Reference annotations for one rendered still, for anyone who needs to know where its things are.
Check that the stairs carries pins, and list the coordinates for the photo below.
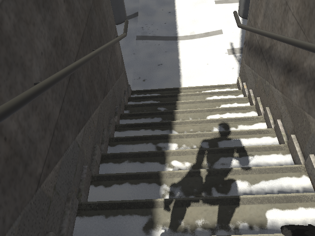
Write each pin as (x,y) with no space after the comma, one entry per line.
(195,161)

